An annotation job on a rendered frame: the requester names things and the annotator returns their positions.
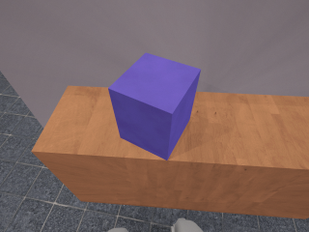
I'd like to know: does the carton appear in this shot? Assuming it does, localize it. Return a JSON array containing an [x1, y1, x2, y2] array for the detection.
[[108, 52, 201, 160]]

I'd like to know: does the right robot thigh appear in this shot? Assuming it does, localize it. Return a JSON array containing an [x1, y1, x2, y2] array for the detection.
[[170, 219, 203, 232]]

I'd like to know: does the pedestal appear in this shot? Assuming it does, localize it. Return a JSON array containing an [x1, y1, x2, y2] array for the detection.
[[31, 85, 309, 219]]

